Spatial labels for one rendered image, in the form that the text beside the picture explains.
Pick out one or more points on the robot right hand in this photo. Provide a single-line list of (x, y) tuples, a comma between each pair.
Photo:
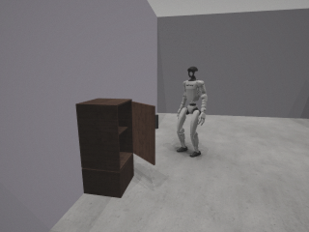
[(179, 111)]

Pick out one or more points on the robot left upper arm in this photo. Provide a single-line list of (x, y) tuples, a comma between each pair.
[(201, 84)]

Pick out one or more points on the robot right forearm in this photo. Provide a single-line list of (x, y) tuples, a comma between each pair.
[(183, 102)]

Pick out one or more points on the robot right thigh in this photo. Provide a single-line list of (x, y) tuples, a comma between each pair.
[(181, 120)]

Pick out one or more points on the cupboard door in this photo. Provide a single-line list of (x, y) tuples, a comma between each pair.
[(143, 131)]

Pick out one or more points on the robot head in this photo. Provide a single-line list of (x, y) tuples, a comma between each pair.
[(192, 70)]

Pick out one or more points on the handle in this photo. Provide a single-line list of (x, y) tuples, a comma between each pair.
[(156, 121)]

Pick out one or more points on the robot left forearm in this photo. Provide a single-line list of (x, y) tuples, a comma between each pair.
[(204, 104)]

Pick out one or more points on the robot right upper arm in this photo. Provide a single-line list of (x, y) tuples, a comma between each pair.
[(184, 87)]

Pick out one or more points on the robot left hand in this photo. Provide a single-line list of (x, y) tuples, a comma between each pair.
[(202, 116)]

